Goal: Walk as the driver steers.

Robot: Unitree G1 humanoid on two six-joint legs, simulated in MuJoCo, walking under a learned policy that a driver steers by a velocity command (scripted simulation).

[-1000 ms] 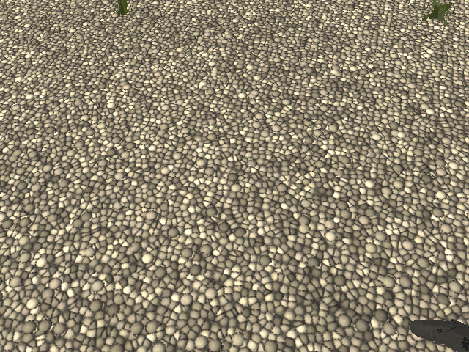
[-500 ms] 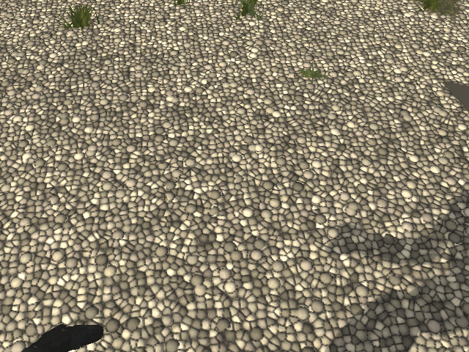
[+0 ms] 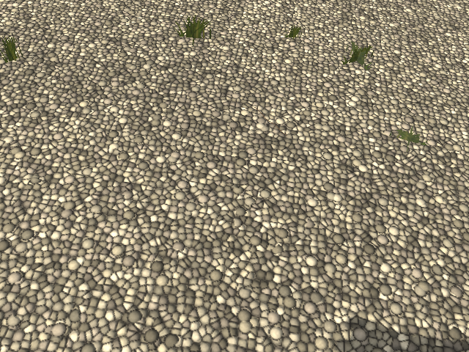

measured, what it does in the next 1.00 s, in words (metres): walks ahead, turning left: right foot, then left foot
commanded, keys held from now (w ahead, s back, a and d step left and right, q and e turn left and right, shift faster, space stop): q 0.52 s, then w+q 0.10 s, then w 0.38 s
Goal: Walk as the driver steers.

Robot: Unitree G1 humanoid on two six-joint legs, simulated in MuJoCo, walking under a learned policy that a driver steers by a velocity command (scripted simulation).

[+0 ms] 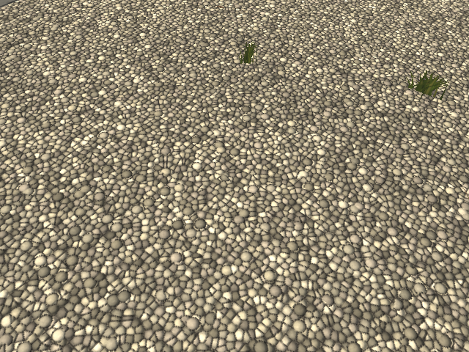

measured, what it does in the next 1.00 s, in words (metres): walks ahead: right foot, then left foot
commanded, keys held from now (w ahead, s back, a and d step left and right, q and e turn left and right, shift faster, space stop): w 0.04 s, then no key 0.62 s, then e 0.34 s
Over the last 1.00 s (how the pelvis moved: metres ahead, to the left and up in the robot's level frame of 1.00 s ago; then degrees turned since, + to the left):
0.10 0.07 0.01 28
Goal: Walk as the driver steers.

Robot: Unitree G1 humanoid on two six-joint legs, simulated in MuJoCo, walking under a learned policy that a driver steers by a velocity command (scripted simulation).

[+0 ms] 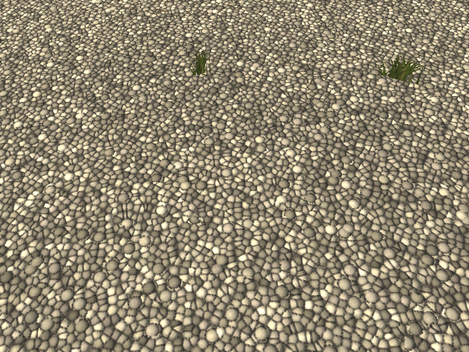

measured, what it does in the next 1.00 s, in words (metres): walks ahead, turning right: left foot, then right foot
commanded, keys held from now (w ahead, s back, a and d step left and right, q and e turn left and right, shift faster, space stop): e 0.18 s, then w+e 0.62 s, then no key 0.20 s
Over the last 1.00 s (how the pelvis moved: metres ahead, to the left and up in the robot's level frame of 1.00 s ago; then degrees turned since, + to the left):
0.25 -0.01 -0.02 -7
